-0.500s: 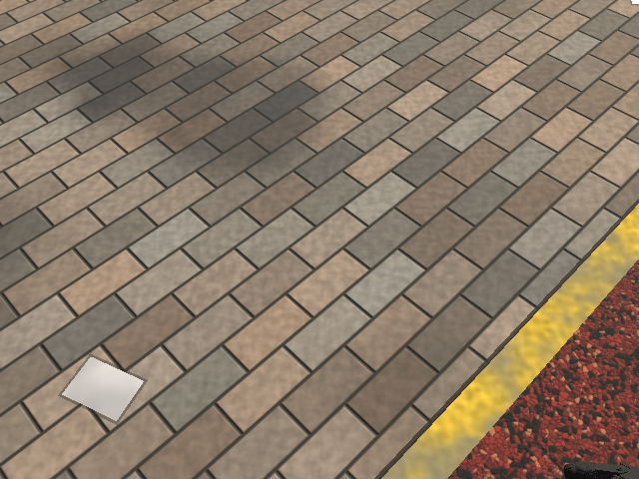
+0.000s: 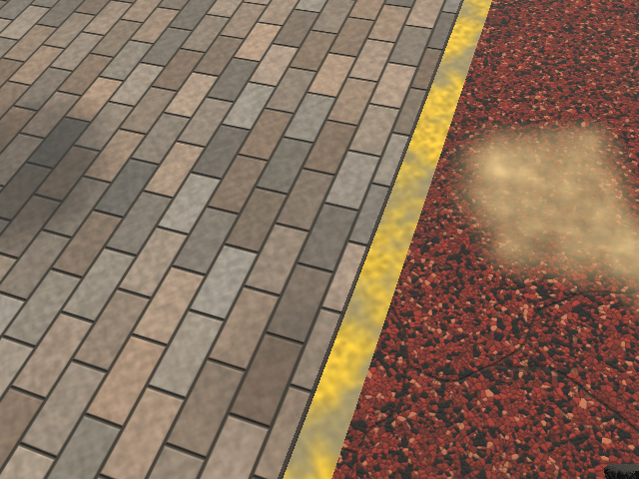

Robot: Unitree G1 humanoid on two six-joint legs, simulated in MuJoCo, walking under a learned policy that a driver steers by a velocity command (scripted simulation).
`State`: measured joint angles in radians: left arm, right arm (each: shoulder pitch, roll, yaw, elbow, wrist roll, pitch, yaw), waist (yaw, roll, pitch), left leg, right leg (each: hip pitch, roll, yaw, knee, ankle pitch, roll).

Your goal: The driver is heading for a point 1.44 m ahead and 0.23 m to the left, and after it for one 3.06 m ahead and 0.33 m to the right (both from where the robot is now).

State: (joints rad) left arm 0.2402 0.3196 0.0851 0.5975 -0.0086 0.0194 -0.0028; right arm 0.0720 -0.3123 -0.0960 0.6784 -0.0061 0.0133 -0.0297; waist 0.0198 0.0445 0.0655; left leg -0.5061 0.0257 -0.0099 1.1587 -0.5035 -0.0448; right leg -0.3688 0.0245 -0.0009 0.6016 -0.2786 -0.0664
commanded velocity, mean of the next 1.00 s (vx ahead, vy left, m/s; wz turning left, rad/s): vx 0.15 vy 0.00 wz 0.33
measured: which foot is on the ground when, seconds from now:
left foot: up 0.00-0.36, down 0.38-0.74, up 0.76-1.00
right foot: down 0.00-0.42, up 0.44-0.72, down 0.74-1.00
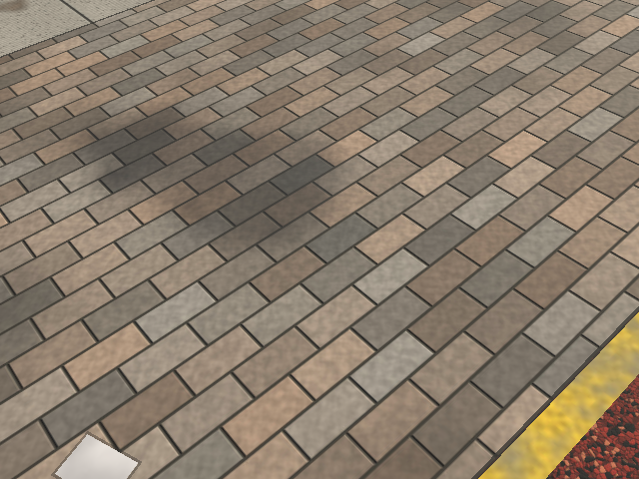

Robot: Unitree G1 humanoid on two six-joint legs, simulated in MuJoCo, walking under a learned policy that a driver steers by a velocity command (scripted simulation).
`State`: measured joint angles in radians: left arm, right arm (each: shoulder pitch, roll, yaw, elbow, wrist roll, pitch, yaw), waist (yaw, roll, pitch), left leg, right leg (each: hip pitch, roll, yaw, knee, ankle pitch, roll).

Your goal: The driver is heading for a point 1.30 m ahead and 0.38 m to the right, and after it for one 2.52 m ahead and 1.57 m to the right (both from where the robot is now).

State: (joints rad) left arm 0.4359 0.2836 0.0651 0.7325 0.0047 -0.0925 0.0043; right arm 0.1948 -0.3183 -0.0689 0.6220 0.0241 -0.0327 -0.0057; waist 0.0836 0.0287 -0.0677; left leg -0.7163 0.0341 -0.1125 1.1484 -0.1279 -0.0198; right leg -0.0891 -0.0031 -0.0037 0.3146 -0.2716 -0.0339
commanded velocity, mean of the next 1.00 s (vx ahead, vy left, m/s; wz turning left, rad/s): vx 0.93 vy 0.00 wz -0.59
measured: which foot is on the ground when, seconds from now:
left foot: up 0.00-0.20, down 0.22-0.68, up 0.70-1.00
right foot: down 0.00-0.22, up 0.24-0.66, down 0.68-1.00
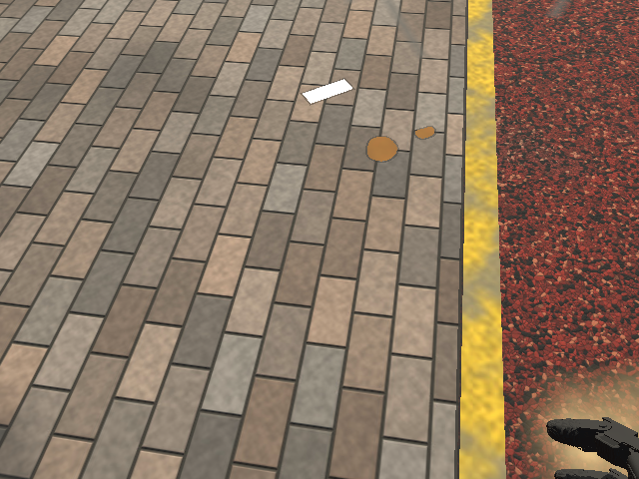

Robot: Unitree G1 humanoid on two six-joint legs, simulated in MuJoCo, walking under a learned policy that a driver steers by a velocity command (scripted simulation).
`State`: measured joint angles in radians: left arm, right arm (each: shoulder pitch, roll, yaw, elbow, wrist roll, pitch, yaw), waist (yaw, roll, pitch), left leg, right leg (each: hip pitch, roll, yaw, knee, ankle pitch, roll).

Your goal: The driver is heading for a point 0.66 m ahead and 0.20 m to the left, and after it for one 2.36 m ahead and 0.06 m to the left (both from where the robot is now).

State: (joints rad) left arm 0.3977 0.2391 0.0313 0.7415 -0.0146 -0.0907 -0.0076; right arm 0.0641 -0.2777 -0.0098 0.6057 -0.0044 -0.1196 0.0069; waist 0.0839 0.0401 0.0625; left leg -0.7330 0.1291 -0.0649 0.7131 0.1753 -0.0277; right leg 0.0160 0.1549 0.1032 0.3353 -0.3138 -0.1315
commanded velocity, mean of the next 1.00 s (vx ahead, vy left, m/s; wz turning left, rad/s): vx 0.58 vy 0.00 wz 0.16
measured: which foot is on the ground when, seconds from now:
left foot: up 0.00-0.16, down 0.18-0.58, up 0.60-1.00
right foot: down 0.00-0.18, up 0.20-0.58, down 0.60-1.00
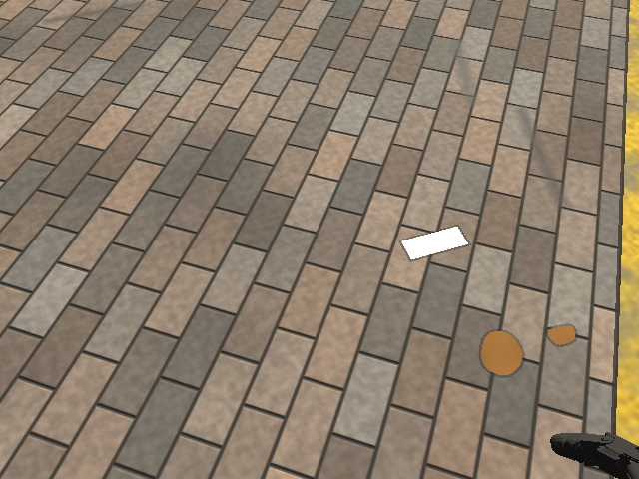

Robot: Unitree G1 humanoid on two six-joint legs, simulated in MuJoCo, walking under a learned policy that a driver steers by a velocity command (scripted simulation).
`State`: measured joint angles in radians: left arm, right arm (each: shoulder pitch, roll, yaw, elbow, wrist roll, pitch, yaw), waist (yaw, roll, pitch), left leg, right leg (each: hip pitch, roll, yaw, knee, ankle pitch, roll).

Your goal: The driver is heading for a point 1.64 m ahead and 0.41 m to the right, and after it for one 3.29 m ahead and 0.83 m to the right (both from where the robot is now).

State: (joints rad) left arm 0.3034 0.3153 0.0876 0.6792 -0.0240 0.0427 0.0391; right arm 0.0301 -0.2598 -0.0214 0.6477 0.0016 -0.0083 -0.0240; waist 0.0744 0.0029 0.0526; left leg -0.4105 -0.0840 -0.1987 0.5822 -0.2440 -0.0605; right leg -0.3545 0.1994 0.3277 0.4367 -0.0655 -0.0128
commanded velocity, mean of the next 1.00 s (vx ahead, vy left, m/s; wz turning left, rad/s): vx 0.15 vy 0.00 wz -0.32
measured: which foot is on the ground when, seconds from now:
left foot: up 0.00-0.00, down 0.02-0.52, up 0.54-1.00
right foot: down 0.00-0.02, up 0.04-0.48, down 0.50-1.00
